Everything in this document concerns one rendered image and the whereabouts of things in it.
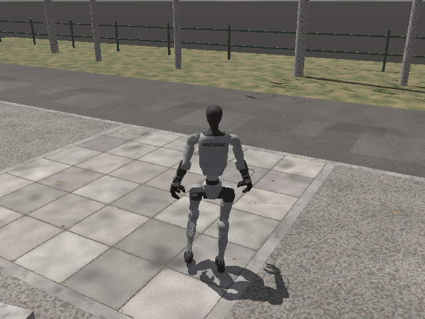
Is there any robot right upper arm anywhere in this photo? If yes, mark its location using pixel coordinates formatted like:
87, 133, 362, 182
228, 134, 246, 170

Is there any right robot forearm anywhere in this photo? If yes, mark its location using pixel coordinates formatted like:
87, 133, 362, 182
239, 160, 251, 183

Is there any robot left hand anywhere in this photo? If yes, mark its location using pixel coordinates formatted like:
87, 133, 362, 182
170, 184, 185, 199

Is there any robot left upper arm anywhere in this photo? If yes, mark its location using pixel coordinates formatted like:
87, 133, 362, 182
181, 134, 200, 170

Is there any left robot forearm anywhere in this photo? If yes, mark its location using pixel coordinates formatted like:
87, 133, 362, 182
172, 160, 187, 187

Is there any robot right foot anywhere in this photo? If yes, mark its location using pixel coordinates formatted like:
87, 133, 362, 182
215, 256, 225, 273

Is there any robot left shin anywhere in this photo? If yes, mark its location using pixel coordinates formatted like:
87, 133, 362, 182
187, 209, 197, 255

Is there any robot right hand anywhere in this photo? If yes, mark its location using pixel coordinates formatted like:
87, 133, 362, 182
237, 181, 252, 193

